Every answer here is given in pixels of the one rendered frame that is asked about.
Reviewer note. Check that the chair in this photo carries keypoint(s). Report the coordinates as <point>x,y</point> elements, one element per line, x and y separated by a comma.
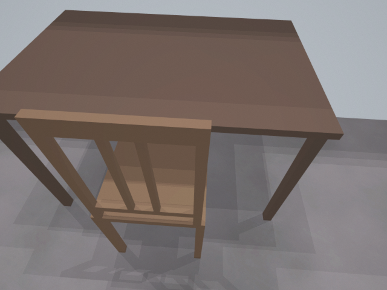
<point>157,174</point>

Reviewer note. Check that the table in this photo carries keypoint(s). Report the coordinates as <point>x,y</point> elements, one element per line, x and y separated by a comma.
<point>248,76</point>

